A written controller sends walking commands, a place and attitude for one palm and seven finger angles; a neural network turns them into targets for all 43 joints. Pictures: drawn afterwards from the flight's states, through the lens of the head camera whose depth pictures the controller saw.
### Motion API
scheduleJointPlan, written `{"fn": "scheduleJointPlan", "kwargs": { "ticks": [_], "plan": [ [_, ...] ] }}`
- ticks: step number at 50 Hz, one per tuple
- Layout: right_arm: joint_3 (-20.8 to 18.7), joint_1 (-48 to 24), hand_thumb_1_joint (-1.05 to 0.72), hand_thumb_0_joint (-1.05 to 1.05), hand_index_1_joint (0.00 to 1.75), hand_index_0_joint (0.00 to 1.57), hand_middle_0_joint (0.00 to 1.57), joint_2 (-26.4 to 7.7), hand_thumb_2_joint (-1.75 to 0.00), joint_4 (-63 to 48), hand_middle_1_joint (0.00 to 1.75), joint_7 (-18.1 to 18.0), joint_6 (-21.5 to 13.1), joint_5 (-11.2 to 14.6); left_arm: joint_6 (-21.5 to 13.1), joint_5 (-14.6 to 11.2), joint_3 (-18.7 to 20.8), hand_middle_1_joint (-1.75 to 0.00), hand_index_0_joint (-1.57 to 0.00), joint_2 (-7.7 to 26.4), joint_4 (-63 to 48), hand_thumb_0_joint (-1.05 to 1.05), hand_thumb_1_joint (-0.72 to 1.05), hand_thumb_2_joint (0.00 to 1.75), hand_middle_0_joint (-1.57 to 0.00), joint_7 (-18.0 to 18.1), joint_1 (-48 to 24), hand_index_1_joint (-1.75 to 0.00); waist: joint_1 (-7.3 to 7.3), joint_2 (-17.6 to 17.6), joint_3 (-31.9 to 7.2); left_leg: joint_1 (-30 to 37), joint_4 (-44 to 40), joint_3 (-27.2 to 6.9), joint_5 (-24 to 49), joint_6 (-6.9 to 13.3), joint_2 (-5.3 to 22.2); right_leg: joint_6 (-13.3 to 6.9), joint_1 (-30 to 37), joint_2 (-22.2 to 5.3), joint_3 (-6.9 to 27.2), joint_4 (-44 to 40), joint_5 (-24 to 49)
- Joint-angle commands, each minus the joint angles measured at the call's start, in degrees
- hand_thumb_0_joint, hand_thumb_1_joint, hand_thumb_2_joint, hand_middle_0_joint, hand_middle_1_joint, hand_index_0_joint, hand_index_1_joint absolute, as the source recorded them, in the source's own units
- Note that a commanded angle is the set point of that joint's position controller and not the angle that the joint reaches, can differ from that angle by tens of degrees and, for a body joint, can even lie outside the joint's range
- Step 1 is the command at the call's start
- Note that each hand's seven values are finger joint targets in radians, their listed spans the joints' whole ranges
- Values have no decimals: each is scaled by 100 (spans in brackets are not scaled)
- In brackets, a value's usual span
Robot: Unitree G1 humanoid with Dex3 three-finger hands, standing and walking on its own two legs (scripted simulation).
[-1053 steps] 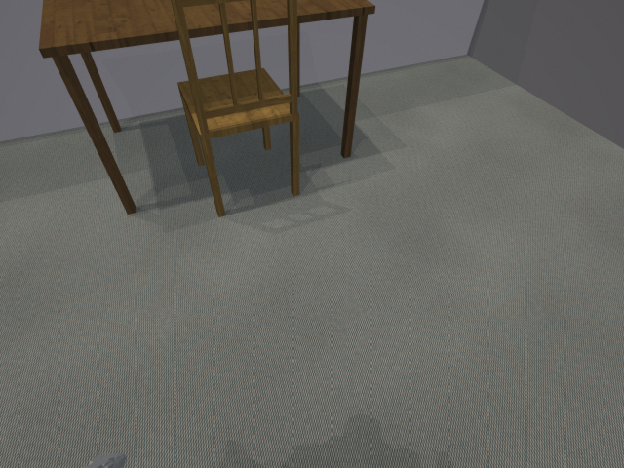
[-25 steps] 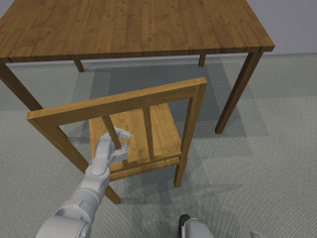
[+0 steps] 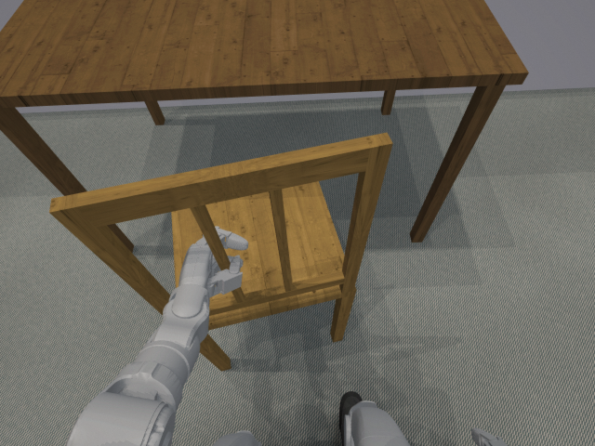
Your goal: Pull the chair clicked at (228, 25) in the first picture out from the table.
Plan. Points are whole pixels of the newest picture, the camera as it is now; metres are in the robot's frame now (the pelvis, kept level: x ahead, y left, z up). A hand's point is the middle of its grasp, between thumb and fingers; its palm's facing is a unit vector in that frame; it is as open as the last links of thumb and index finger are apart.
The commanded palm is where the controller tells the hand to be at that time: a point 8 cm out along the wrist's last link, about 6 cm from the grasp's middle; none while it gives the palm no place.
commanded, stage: step backward, pulling the chair out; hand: left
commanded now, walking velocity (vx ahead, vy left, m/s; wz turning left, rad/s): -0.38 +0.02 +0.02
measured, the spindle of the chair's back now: (223, 261) +0.39 +0.13 -0.06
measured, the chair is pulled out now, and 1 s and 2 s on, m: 0.22 0.27 0.35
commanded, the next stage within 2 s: none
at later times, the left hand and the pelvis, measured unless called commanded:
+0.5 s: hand (235, 280) +0.35 +0.10 -0.05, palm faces -0.04 -0.98 -0.19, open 4.9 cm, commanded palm +0.34 +0.15 -0.05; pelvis -0.02 +0.00 +0.00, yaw +0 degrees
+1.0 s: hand (230, 303) +0.31 +0.11 -0.05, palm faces -0.04 -0.98 -0.18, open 4.9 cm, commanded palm +0.30 +0.16 -0.05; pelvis -0.05 +0.01 +0.00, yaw -1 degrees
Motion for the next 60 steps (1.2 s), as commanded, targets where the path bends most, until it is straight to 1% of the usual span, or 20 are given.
{"fn": "scheduleJointPlan", "kwargs": {
  "ticks": [1,4,6,10,12,14,21,24,26,29,32,35,37,39,46,50,53,55,56,60],
  "plan": [
    [-130,424,-90,0,30,20,20,-638,-90,-434,30,-86,-190,-3,-230,171,82,-145,-50,1165,-1089,0,90,90,-50,103,-1806,-145,59,-950,-2717,644,-585,-157,255,76,163,-240,1920,-1096,854,-987,-402],
    [-135,80,-90,0,30,20,20,-794,-90,-751,30,-143,-129,-19,-205,114,-137,-145,-50,866,-1427,0,90,90,-50,82,-1713,-145,155,743,-2422,-28,-1770,-776,1521,381,1011,82,2067,-225,268,375,-616],
    [-106,-90,-90,0,30,20,20,-691,-90,-965,30,-96,-100,-24,-169,83,-278,-145,-50,679,-1675,0,90,90,-50,56,-1835,-145,243,997,-2091,-783,-1946,-785,1248,469,1309,11,2320,-109,240,1006,-1035],
    [-233,253,-90,0,30,20,20,-658,-90,-796,30,-103,-80,-80,-169,121,-218,-145,-50,731,-1656,0,90,90,-50,50,-1990,-145,94,326,-2335,225,-995,-548,3217,280,1215,-88,2285,-275,421,624,1220],
    [-254,258,-90,0,30,20,20,-683,-90,-677,30,-99,-104,-113,-156,162,-292,-145,-50,729,-1432,0,90,90,-50,26,-2095,-145,60,255,-2063,189,-954,-523,2969,103,1113,-231,2060,-480,585,539,1527],
    [-293,405,-90,0,30,20,20,-686,-90,-555,30,-117,-71,-86,-210,146,-101,-145,-50,964,-1405,0,90,90,-50,58,-2084,-145,15,109,-2575,588,-719,-369,3048,23,995,-234,2106,-537,676,369,1945],
    [-205,264,-90,0,30,20,20,-564,-90,-483,30,-118,-56,-20,-192,95,113,-145,-50,1260,-1094,0,90,90,-50,64,-1740,-145,107,-689,-2824,547,-54,-87,258,-50,238,-374,2135,-1252,1217,-867,736],
    [-153,170,-90,0,30,20,20,-605,-90,-559,30,-112,-79,-1,-103,75,176,-145,-50,1274,-1068,0,90,90,-50,66,-1599,-145,167,-984,-2710,457,-16,-201,-34,-2,212,-379,2090,-1283,1091,-1045,118],
    [-108,138,-90,0,30,20,20,-627,-90,-604,30,-123,-78,-20,-74,73,64,-145,-50,1100,-1171,0,90,90,-50,57,-1602,-145,100,-857,-2661,619,-520,-214,329,38,288,-262,1997,-1112,822,-929,2],
    [-113,-84,-90,0,30,20,20,-781,-90,-849,30,-163,-16,-49,-61,26,-175,-145,-50,808,-1552,0,90,90,-50,49,-1624,-145,139,705,-2411,197,-1752,-855,2045,389,1186,96,2081,-160,232,374,-427],
    [-112,-152,-90,0,30,20,20,-677,-90,-973,30,-128,25,-79,-59,12,-232,-145,-50,733,-1774,0,90,90,-50,21,-1866,-145,216,1088,-2023,-450,-1883,-908,2045,555,1538,13,2227,-13,206,1030,-981],
    [-183,190,-90,0,30,20,20,-664,-90,-768,30,-97,-18,-94,-117,63,-219,-145,-50,770,-1615,0,90,90,-50,21,-2003,-145,122,607,-2336,504,-1037,-637,3524,372,1389,-76,2197,-188,368,488,722],
    [-207,251,-90,0,30,20,20,-707,-90,-652,30,-104,-45,-104,-106,83,-259,-145,-50,838,-1373,0,90,90,-50,-4,-2083,-145,77,420,-2144,423,-960,-539,3199,159,1236,-167,2126,-382,534,349,1272],
    [-250,307,-90,0,30,20,20,-701,-90,-552,30,-144,-47,-60,-164,67,-69,-145,-50,1093,-1348,0,90,90,-50,39,-2045,-145,42,150,-2593,639,-712,-334,2790,44,1002,-208,2171,-551,742,133,1580],
    [-155,135,-90,0,30,20,20,-593,-90,-472,30,-130,-132,-6,-155,46,164,-145,-50,1391,-958,0,90,90,-50,73,-1702,-145,192,-899,-2564,552,227,-138,-31,0,191,-389,1687,-1323,1315,-1306,-701],
    [-66,126,-90,0,30,20,20,-657,-90,-496,30,-152,-159,-39,-91,44,109,-145,-50,1174,-1043,0,90,90,-50,67,-1663,-145,82,-735,-2596,807,-754,-360,901,89,428,-188,1718,-930,695,-789,-280],
    [-87,-155,-90,0,30,20,20,-750,-90,-773,30,-166,-108,-49,-126,-15,-149,-145,-50,842,-1413,0,90,90,-50,39,-1874,-145,162,883,-2248,36,-1910,-1136,1964,578,1503,96,1956,22,187,796,-1004],
    [-65,-228,-90,0,30,20,20,-651,-90,-918,30,-94,-104,-58,-148,-25,-318,-145,-50,628,-1614,0,90,90,-50,-10,-2055,-145,216,1258,-1986,-517,-2127,-1207,1017,724,1769,-23,2009,102,220,1159,-1841],
    [-56,-212,-90,0,30,20,20,-639,-90,-875,30,-113,-125,-83,-156,-12,-250,-145,-50,702,-1613,0,90,90,-50,3,-2108,-145,230,1279,-1840,-585,-1951,-1218,1368,773,1789,-56,2031,72,242,1159,-1672],
    [-184,259,-90,0,30,20,20,-686,-90,-611,30,-98,-201,-87,-222,70,-186,-145,-50,829,-1418,0,90,90,-50,-28,-2073,-145,72,525,-2501,686,-829,-760,3520,490,1428,-40,2286,-104,417,264,638]
  ]
}}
